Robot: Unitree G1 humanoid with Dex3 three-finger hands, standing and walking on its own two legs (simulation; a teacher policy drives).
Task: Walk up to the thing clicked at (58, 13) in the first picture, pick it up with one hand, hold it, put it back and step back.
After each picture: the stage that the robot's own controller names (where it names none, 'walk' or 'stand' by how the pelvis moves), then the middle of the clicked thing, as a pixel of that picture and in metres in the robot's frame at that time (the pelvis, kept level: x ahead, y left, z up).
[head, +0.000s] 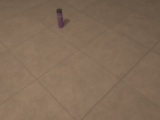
stand; (60, 18) +1.73 +0.33 -0.65
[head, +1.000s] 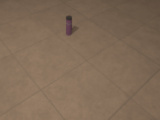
walk; (69, 26) +1.61 +0.16 -0.64
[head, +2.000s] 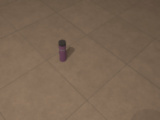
walk; (62, 51) +1.05 +0.17 -0.65
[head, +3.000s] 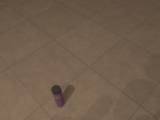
walk; (58, 96) +0.61 +0.23 -0.63
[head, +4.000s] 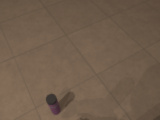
stand; (53, 105) +0.46 +0.25 -0.62
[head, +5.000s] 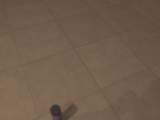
stand; (56, 116) +0.46 +0.20 -0.66
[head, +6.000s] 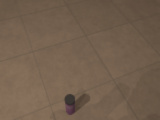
stand; (70, 105) +0.46 +0.10 -0.63
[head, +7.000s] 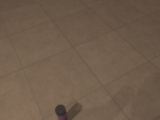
stand; (62, 116) +0.45 +0.19 -0.64
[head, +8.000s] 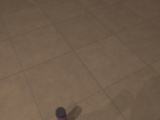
stand; (62, 118) +0.46 +0.18 -0.66
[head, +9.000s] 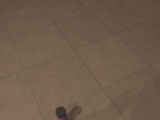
stand; (62, 118) +0.46 +0.18 -0.66
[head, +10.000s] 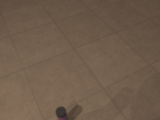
stand; (62, 118) +0.45 +0.17 -0.66
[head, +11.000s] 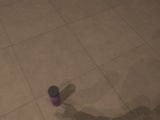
go down; (55, 97) +0.47 +0.18 -0.59
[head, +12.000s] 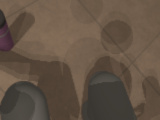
go down; (0, 33) +0.52 +0.25 -0.22
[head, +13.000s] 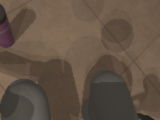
close in; (0, 29) +0.52 +0.25 -0.22
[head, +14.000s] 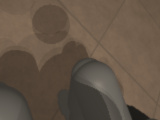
close; out of the picture +0.50 +0.30 -0.16
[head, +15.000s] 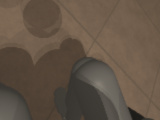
lift; out of the picture +0.49 +0.30 -0.17
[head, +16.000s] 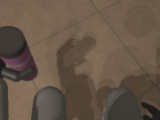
lift; (20, 60) +0.37 +0.22 -0.02
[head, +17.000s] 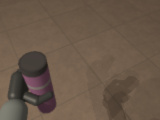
hold; (41, 87) +0.31 +0.16 +0.05
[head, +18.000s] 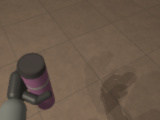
hold; (39, 85) +0.32 +0.16 +0.03
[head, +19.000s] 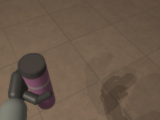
hold; (40, 85) +0.32 +0.16 +0.03
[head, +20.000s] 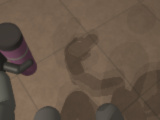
crouch; (19, 54) +0.42 +0.20 -0.03
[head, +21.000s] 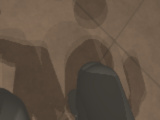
lower; out of the picture +0.52 +0.27 -0.12
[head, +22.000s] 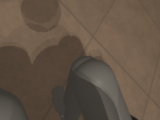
lower; out of the picture +0.49 +0.31 -0.17
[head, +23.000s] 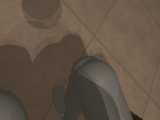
lower; out of the picture +0.49 +0.31 -0.17
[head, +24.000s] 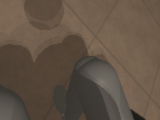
lower; out of the picture +0.48 +0.31 -0.18
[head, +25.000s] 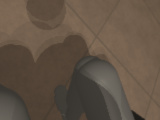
lower; out of the picture +0.48 +0.31 -0.18
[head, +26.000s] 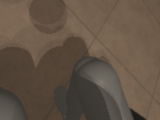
open; out of the picture +0.48 +0.31 -0.18
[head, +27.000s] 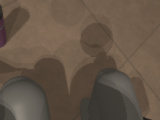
stand; out of the picture +0.49 +0.27 -0.20
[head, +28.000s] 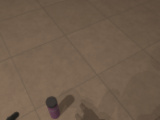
stand; (53, 108) +0.46 +0.19 -0.57
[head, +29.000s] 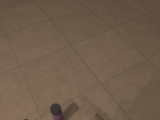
stand; (57, 115) +0.47 +0.20 -0.60
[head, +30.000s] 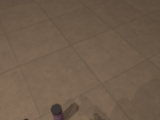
stand; (58, 116) +0.46 +0.19 -0.60
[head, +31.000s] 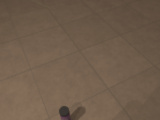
stand; (65, 117) +0.48 +0.18 -0.65
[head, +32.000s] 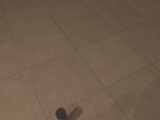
stand; (62, 119) +0.45 +0.19 -0.66
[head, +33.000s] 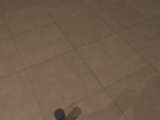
stand; out of the picture +0.44 +0.19 -0.66
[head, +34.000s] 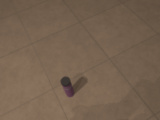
walk; (68, 87) +0.56 +0.21 -0.64
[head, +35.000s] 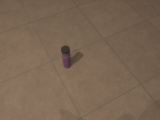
walk; (66, 57) +0.84 +0.17 -0.63
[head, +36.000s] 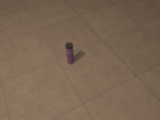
stand; (70, 53) +1.07 +0.22 -0.64
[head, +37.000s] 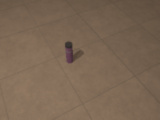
stand; (69, 53) +1.06 +0.17 -0.65
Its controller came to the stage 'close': yes
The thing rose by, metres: 0.67
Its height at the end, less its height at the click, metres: +0.00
